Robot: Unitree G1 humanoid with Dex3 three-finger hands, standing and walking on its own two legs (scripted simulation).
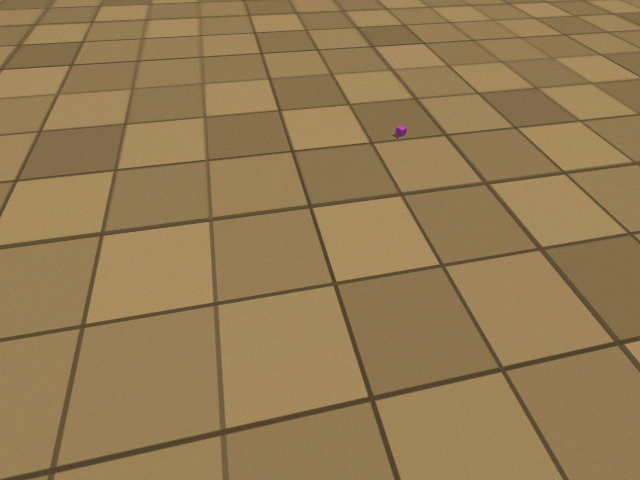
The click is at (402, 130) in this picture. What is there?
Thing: cube
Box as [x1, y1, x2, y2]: [395, 125, 406, 136]
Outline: 402,125 396,127 395,133 400,136 405,134 406,128
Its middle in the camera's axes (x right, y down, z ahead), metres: +0.50 -0.64 +2.34
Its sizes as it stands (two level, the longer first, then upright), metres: 0.044 0.044 0.044
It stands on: the floor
